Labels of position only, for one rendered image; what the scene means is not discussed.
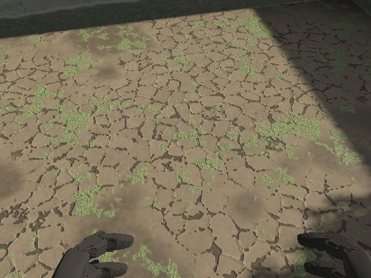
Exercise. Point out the robot left hand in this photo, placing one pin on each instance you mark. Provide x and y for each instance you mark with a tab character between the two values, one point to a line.
75	262

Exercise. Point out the robot right hand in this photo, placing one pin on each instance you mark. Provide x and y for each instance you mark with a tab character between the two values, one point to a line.
356	262

